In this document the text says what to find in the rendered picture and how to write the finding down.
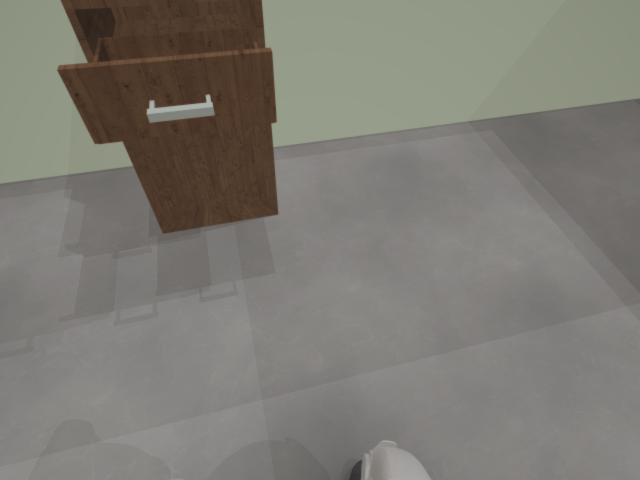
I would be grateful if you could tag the cabinet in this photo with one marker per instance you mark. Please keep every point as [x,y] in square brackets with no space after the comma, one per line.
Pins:
[197,179]

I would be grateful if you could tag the robot right thigh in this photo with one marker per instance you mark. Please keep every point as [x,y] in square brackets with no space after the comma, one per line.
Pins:
[389,463]

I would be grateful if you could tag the handle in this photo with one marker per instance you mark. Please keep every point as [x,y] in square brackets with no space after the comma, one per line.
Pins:
[180,112]

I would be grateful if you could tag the drawer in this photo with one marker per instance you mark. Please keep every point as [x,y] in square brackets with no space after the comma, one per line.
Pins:
[112,93]

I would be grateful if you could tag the robot right shin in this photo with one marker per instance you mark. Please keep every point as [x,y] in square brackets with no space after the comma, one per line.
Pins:
[386,444]

